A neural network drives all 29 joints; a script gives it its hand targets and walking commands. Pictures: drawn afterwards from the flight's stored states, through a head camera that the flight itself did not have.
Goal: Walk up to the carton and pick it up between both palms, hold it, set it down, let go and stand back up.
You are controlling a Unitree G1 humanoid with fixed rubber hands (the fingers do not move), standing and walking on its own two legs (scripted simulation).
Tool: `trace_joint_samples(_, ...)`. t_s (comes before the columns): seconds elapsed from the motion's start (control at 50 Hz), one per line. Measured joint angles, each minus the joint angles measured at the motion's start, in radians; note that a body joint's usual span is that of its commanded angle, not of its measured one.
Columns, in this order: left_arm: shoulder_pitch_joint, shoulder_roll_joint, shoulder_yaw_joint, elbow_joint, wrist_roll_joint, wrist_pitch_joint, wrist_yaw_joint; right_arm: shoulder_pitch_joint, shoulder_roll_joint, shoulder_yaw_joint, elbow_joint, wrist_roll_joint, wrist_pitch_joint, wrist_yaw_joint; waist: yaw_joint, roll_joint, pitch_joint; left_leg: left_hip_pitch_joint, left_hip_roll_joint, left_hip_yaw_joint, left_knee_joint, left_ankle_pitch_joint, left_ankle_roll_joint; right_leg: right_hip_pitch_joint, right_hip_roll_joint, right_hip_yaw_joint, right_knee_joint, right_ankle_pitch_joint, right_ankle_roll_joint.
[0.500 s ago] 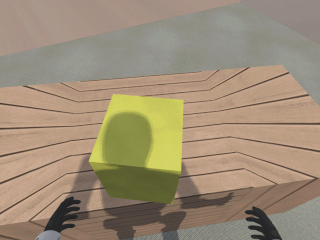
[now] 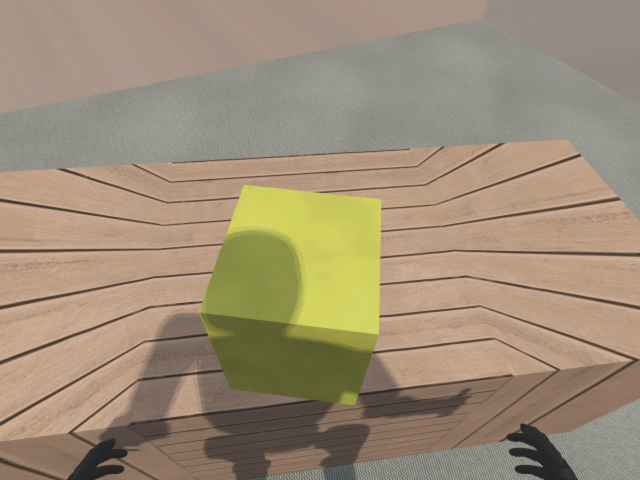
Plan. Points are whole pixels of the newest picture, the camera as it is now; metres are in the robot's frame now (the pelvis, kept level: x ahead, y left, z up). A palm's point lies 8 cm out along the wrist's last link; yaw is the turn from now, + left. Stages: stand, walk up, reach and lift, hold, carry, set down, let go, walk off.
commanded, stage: stand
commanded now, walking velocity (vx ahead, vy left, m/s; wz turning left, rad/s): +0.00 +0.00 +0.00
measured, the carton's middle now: (301, 299) +0.36 +0.03 -0.04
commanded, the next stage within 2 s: none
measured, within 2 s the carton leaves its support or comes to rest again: neither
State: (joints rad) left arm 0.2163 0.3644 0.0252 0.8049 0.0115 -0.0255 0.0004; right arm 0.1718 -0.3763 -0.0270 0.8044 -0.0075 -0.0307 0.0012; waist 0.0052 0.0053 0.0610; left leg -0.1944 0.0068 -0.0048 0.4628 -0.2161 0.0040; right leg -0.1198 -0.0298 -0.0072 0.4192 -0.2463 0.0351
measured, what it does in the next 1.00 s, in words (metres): stands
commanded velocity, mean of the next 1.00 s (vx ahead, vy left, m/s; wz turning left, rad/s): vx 0.00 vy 0.00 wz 0.00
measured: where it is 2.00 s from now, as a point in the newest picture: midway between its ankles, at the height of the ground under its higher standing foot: outside the picture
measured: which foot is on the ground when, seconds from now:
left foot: down 0.00-1.00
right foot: down 0.00-1.00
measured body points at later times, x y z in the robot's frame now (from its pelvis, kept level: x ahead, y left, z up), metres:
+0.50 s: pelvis -0.01 +0.00 +0.00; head +0.00 +0.00 +0.45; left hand +0.07 +0.31 -0.11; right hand +0.09 -0.30 -0.11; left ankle +0.02 +0.12 -0.74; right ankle -0.01 -0.14 -0.74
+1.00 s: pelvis -0.01 -0.01 +0.00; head +0.00 -0.01 +0.45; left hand +0.08 +0.31 -0.11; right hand +0.09 -0.32 -0.11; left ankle +0.02 +0.12 -0.74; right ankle -0.01 -0.14 -0.74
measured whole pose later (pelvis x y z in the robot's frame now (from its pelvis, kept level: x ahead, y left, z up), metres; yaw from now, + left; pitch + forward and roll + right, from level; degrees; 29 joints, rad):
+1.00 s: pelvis -0.01 -0.01 +0.00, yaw +1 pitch -3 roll -1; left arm 0.16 0.38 0.02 0.98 -0.01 -0.03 0.01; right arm 0.16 -0.39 0.00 0.97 0.01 -0.02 -0.01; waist 0.00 0.02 0.08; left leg -0.18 0.01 -0.03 0.39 -0.16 -0.01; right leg -0.10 -0.03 -0.02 0.35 -0.20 0.03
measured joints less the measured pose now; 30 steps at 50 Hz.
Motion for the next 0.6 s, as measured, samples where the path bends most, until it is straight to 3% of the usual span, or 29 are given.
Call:
trace_joint_samples(0.12,-0.003,0.015,0.003,0.033,-0.006,-0.008,0.004,-0.018,0.007,0.011,0.032,0.0,0.0,0.003,0.011,0.001,-0.004,0.007,-0.001,0.0,-0.014,0.012,0.0,0.006,-0.001,0.001,-0.011,0.009,0.001)
trace_joint_samples(0.38,-0.012,0.012,-0.011,0.096,-0.009,-0.001,0.0,-0.011,-0.001,0.02,0.094,0.008,0.018,-0.003,-0.006,0.011,0.024,0.005,-0.002,-0.011,-0.036,0.04,0.001,0.012,-0.001,-0.007,-0.043,0.039,0.002)
trace_joint_samples(0.6,-0.028,0.015,-0.005,0.128,-0.011,-0.001,0.004,-0.013,-0.003,0.025,0.121,0.012,0.013,-0.004,-0.001,0.007,0.029,0.002,-0.005,-0.019,-0.055,0.054,-0.004,0.005,-0.003,-0.012,-0.047,0.043,-0.001)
